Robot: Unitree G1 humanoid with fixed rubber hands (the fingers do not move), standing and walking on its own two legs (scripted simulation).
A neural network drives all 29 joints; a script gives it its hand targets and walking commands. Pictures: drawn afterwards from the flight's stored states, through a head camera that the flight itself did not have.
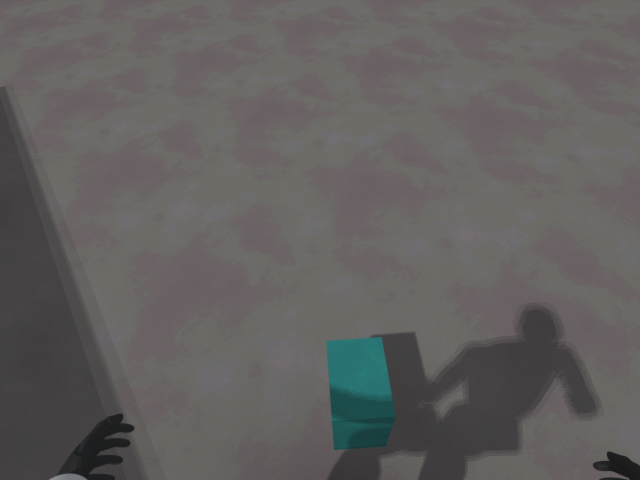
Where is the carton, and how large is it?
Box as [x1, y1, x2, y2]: [326, 337, 395, 449]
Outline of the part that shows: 381,337 326,341 334,449 383,446 386,443 395,416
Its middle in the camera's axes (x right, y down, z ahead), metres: +0.11 +0.43 +1.08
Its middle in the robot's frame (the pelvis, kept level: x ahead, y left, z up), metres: +0.45 -0.05 -0.63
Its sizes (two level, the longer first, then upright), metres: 0.204 0.149 0.272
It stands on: the floor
